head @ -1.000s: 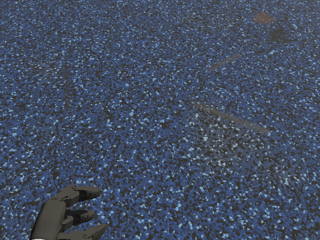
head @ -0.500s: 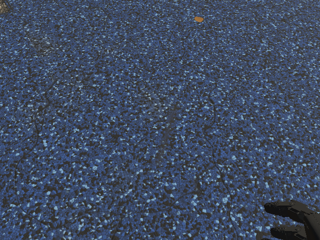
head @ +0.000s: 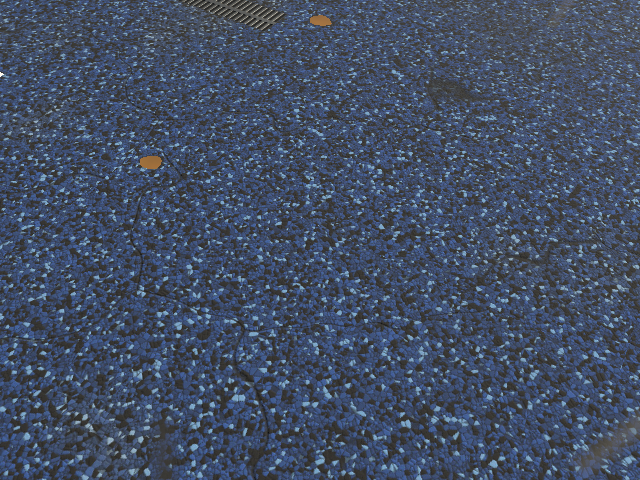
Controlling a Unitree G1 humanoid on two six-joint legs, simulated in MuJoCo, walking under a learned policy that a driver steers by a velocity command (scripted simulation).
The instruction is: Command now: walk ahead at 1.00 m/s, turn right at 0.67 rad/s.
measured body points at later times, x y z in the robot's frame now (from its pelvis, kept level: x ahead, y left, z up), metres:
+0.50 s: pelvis +0.49 +0.09 +0.03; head +0.51 +0.09 +0.48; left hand +0.59 +0.36 -0.08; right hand +0.55 -0.20 -0.10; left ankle +0.53 +0.13 -0.70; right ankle +0.39 -0.05 -0.58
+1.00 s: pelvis +0.97 +0.17 +0.04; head +0.99 +0.18 +0.49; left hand +0.86 +0.44 -0.08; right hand +1.24 -0.01 -0.06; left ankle +0.89 +0.25 -0.61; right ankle +1.00 +0.05 -0.70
